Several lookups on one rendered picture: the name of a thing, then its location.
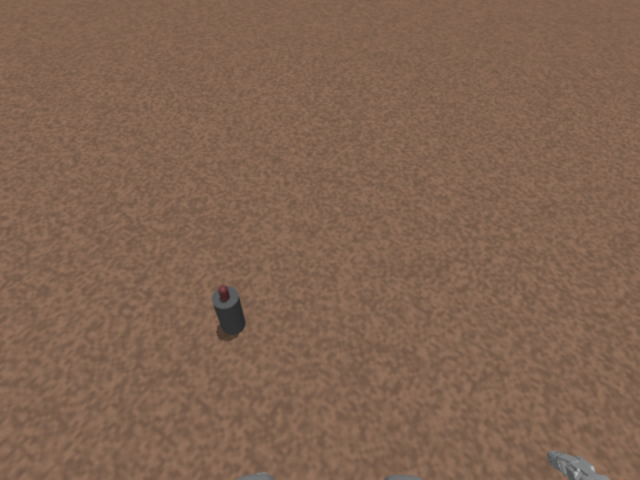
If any right robot hand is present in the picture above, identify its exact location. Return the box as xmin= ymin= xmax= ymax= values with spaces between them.
xmin=547 ymin=451 xmax=610 ymax=480

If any bottle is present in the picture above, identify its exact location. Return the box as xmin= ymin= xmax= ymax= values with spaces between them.
xmin=212 ymin=285 xmax=245 ymax=335

